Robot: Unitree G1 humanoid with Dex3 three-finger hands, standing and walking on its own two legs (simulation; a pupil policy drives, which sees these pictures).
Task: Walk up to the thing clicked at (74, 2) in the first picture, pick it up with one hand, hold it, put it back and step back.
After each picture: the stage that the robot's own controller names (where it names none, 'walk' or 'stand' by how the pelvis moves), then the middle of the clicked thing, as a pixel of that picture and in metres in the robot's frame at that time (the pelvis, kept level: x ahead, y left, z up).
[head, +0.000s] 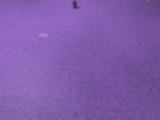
stand; (74, 4) +2.35 +0.09 -0.72
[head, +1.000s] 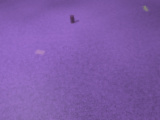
walk; (72, 19) +2.20 +0.28 -0.72
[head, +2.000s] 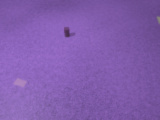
walk; (66, 32) +1.54 +0.25 -0.71
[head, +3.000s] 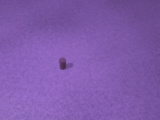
walk; (62, 63) +1.02 +0.21 -0.70
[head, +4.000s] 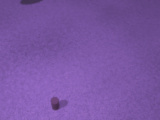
walk; (55, 103) +0.63 +0.18 -0.71
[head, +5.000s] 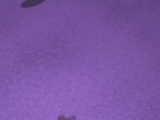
stand; out of the picture +0.44 +0.18 -0.70
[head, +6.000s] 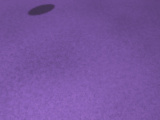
stand; out of the picture +0.40 +0.17 -0.72
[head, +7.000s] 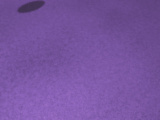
stand; out of the picture +0.39 +0.19 -0.72
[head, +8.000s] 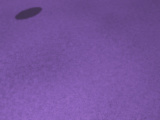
stand; out of the picture +0.39 +0.20 -0.73
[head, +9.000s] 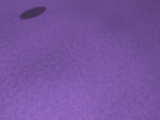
stand; out of the picture +0.39 +0.19 -0.73
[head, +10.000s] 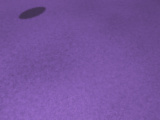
stand; out of the picture +0.38 +0.18 -0.73
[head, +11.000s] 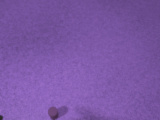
go down; (53, 113) +0.41 +0.17 -0.67
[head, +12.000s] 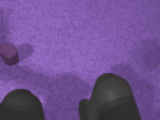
go down; (9, 55) +0.49 +0.21 -0.29
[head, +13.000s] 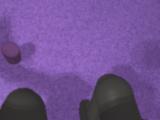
close in; (12, 53) +0.49 +0.20 -0.30
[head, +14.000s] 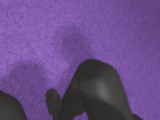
close in; out of the picture +0.48 +0.25 -0.24
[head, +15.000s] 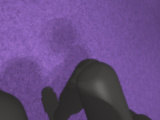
lift; out of the picture +0.46 +0.25 -0.25
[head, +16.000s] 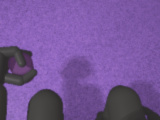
lift; (23, 69) +0.38 +0.21 -0.08
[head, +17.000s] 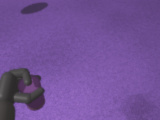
hold; (32, 93) +0.33 +0.18 +0.03
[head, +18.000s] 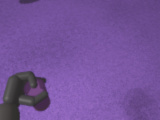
hold; (38, 95) +0.33 +0.17 -0.01
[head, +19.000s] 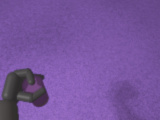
crouch; (36, 92) +0.34 +0.17 -0.05
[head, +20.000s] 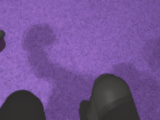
lower; out of the picture +0.51 +0.21 -0.12
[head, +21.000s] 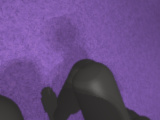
lower; out of the picture +0.46 +0.27 -0.25
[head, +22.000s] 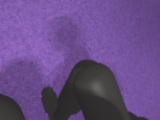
lower; out of the picture +0.46 +0.27 -0.25
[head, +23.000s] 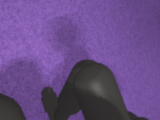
lower; out of the picture +0.46 +0.26 -0.25
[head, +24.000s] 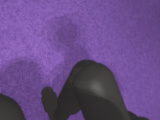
lower; out of the picture +0.46 +0.26 -0.25
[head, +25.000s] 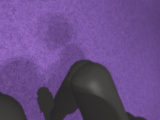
open; out of the picture +0.46 +0.25 -0.26
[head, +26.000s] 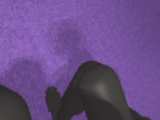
stand; out of the picture +0.46 +0.25 -0.25
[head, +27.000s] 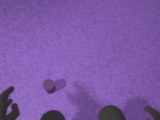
walk; (49, 86) +0.45 +0.17 -0.51
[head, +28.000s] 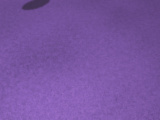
stand; out of the picture +0.40 +0.16 -0.66
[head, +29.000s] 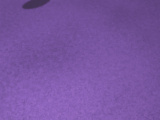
stand; out of the picture +0.40 +0.16 -0.67
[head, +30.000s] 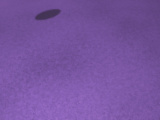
stand; out of the picture +0.41 +0.14 -0.72
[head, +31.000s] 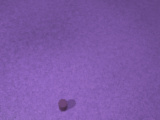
walk; (62, 105) +0.47 +0.10 -0.71
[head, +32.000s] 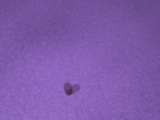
walk; (68, 89) +0.64 +0.15 -0.70
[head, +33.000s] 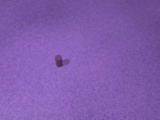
walk; (58, 61) +0.95 +0.21 -0.70
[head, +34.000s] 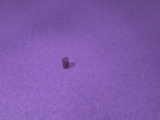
stand; (65, 63) +1.07 +0.16 -0.71
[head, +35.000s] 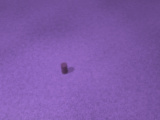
stand; (64, 68) +1.06 +0.19 -0.73
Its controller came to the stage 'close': yes
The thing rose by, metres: 0.70
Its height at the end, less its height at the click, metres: +0.00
